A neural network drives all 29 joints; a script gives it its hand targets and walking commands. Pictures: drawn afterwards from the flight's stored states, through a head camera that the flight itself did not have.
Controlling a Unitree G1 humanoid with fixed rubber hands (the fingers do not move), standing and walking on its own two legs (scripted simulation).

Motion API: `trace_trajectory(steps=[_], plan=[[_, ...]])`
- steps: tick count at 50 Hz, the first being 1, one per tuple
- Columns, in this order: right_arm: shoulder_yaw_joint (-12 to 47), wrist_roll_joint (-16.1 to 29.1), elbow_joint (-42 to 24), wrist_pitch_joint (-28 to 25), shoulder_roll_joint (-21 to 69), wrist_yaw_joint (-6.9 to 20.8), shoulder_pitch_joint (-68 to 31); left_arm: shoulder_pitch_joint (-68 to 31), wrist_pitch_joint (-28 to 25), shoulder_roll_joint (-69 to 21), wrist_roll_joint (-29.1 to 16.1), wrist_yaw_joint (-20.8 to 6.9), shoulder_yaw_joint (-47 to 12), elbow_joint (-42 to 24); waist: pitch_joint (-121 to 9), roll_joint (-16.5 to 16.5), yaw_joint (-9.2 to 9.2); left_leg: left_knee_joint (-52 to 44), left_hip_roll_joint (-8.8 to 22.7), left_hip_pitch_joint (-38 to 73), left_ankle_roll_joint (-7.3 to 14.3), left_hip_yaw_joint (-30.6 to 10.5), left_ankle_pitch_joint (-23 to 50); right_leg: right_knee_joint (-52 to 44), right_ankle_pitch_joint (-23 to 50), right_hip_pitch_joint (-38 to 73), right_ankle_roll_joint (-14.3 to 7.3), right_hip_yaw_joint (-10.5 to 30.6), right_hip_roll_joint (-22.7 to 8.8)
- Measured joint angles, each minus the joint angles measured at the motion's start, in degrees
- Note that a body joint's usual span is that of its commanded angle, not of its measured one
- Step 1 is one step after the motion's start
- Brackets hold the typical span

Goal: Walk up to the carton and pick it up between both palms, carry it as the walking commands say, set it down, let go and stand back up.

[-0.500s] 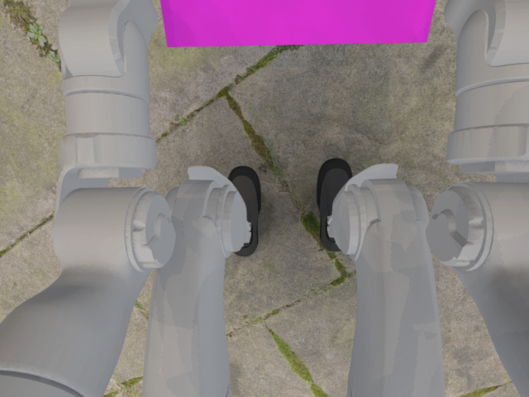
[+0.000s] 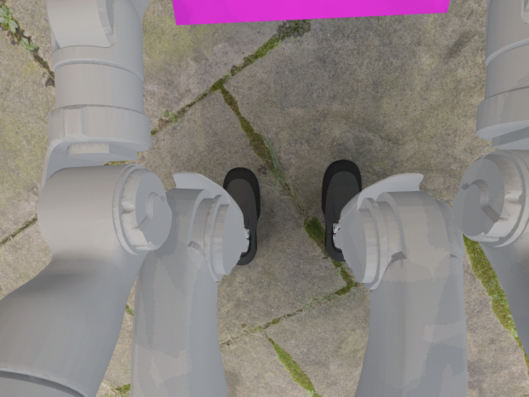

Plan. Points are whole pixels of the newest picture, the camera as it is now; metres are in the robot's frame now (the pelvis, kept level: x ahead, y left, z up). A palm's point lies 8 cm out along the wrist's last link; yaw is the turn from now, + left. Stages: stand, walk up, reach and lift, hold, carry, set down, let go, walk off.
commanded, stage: set down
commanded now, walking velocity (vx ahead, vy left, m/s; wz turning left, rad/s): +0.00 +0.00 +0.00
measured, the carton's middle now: out of the picture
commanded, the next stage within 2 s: none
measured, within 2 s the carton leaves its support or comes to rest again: rests again in 0.60 s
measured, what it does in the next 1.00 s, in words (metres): stands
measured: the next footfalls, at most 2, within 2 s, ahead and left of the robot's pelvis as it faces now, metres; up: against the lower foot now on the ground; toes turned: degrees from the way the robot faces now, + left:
none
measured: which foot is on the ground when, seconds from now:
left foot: down 0.00-1.00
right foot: down 0.00-1.00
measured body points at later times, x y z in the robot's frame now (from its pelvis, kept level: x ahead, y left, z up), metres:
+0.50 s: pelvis +0.01 +0.00 -0.03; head +0.40 -0.03 +0.17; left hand +0.60 +0.16 -0.21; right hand +0.58 -0.19 -0.23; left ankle +0.12 +0.10 -0.38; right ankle +0.13 -0.10 -0.38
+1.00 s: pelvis +0.01 +0.01 -0.04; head +0.41 -0.02 +0.17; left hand +0.59 +0.17 -0.22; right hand +0.59 -0.19 -0.23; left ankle +0.12 +0.10 -0.38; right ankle +0.13 -0.10 -0.38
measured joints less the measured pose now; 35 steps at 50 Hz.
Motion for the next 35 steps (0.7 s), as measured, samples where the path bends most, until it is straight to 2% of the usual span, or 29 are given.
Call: trace_trajectory(steps=[4,8,11,17,35], plan=[[0.5,0.05,1.67,0.06,0.01,1.46,-0.01,-0.63,0.95,1.87,0.01,-1.26,-0.9,2.0,0.07,0.46,0.0,1.09,0.0,-1.44,0.0,0.0,-0.64,1.03,-0.58,-1.42,0.0,-0.06,0.0],[2.38,2.19,1.67,-0.98,-0.32,1.09,-0.04,-0.61,1.61,3.04,-0.71,-0.24,-2.42,2.02,0.21,0.84,0.0,2.56,0.0,-2.11,0.0,0.0,-1.52,2.42,-1.41,-2.08,0.0,-0.16,0.0],[2.63,2.22,1.9,-0.68,-0.36,0.98,-0.04,-0.7,1.13,3.12,-1.07,-0.12,-2.53,2.91,0.13,0.84,0.0,3.8,0.0,-2.34,0.0,0.0,-2.17,3.6,-2.02,-2.3,0.0,-0.23,0.0],[2.65,2.22,2.7,-1.65,-0.7,2.96,-0.47,-1.3,0.0,4.08,-1.38,-0.82,-2.71,5.09,0.03,0.84,0.0,5.68,0.0,-3.7,0.05,0.0,-2.5,5.3,-2.28,-3.56,0.0,-0.34,0.0],[2.8,2.23,4.78,-3.47,-0.97,4.04,-0.75,-1.4,-1.96,4.75,-2.57,-1.03,-3.54,7.66,-0.03,0.65,0.0,7.62,-0.13,-4.48,0.25,0.0,-3.0,7.17,-2.8,-4.25,0.0,-0.47,-0.08]])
